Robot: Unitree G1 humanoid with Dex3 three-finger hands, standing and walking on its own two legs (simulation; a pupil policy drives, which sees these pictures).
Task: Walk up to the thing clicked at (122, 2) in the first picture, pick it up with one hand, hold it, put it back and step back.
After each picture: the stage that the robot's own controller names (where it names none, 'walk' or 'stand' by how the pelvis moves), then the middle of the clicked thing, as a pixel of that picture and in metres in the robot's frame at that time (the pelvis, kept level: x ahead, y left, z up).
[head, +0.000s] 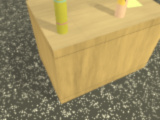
stand; out of the picture +1.05 -0.25 +0.00
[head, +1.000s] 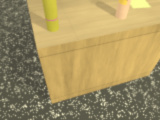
sink last; out of the picture +0.94 -0.22 +0.03
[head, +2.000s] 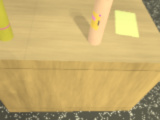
sink last; (98, 21) +0.67 -0.04 +0.04
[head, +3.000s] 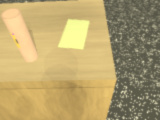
walk; (22, 38) +0.56 +0.29 +0.03
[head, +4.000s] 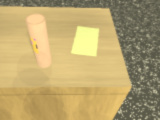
stand; (40, 43) +0.54 +0.20 +0.01
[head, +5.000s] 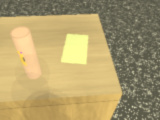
stand; (28, 55) +0.50 +0.24 +0.00
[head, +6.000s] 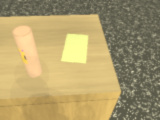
stand; (29, 54) +0.52 +0.24 -0.01
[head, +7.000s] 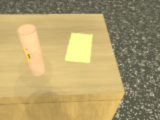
stand; (33, 52) +0.52 +0.22 -0.01
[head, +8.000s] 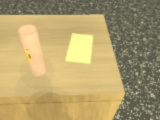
stand; (33, 52) +0.52 +0.22 -0.01
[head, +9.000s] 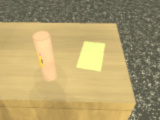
rise first; (46, 58) +0.52 +0.20 +0.00
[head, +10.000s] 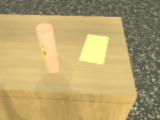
go down; (49, 50) +0.54 +0.20 +0.00
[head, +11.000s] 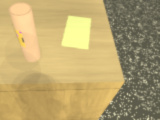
go down; (27, 36) +0.55 +0.19 +0.02
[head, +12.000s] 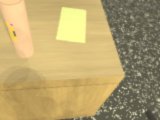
go down; (19, 29) +0.54 +0.19 +0.05
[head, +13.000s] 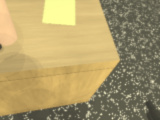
close in; out of the picture +0.54 +0.20 +0.09
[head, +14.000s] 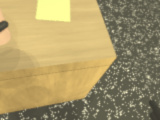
lift; out of the picture +0.54 +0.21 +0.09
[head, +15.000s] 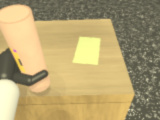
lift; (29, 56) +0.32 +0.15 +0.21
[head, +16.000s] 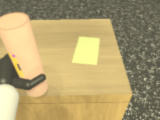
hold; (27, 61) +0.32 +0.16 +0.18
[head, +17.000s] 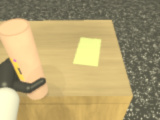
hold; (28, 65) +0.32 +0.16 +0.17
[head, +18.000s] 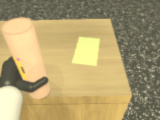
crouch; (30, 64) +0.33 +0.15 +0.17
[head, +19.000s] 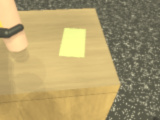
crouch; (4, 12) +0.48 +0.20 +0.23
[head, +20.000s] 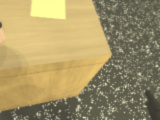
lower; out of the picture +0.53 +0.21 +0.09
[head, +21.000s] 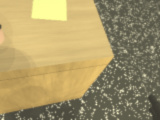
lower; out of the picture +0.53 +0.21 +0.10
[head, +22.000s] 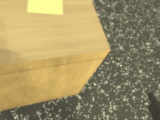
lower; out of the picture +0.54 +0.21 +0.10
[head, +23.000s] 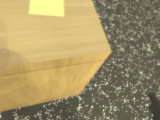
lower; out of the picture +0.54 +0.21 +0.10
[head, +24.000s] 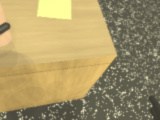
loosen; out of the picture +0.53 +0.20 +0.10
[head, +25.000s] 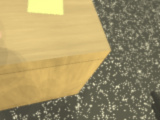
withdraw; out of the picture +0.53 +0.21 +0.10
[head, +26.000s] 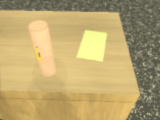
sink last; (44, 51) +0.50 +0.19 +0.04
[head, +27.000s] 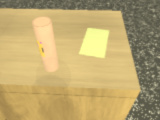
stand; (47, 47) +0.52 +0.19 +0.04
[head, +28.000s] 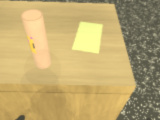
stand; (38, 42) +0.51 +0.19 +0.05
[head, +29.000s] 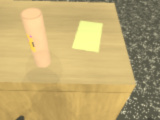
stand; (38, 41) +0.52 +0.19 +0.06
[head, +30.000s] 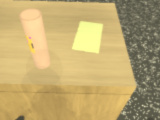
stand; (37, 42) +0.51 +0.19 +0.06
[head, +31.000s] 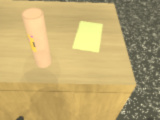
stand; (38, 41) +0.52 +0.19 +0.06
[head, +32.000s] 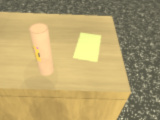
stand; (43, 52) +0.52 +0.19 +0.01
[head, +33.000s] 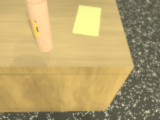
walk; (41, 26) +0.57 +0.18 +0.03
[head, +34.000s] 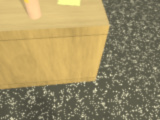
walk; out of the picture +0.78 +0.29 +0.03
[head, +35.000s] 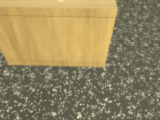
stand; out of the picture +1.10 +0.21 +0.02
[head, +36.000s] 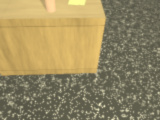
stand; out of the picture +1.10 +0.25 -0.01
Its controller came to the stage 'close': yes
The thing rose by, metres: 0.22
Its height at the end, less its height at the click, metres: +0.00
